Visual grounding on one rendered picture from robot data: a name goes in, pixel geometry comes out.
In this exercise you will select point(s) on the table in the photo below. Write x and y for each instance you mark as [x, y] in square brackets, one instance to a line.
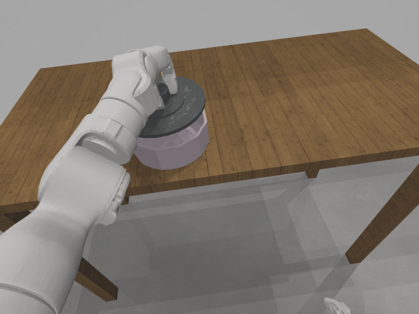
[273, 108]

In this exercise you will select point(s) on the knob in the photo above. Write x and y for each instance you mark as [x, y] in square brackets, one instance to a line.
[164, 91]

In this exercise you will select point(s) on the robot left upper arm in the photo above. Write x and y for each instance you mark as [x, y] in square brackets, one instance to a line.
[41, 254]

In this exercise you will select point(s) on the lid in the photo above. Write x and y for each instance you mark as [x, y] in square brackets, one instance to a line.
[181, 110]

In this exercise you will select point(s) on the robot right hand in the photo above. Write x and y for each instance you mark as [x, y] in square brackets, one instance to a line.
[336, 307]

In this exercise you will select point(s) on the robot left hand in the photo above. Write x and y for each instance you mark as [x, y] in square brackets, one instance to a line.
[165, 66]

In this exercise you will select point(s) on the pot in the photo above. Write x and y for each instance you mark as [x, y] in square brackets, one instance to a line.
[175, 150]

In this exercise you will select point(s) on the left robot forearm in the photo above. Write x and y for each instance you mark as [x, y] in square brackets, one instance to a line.
[113, 127]

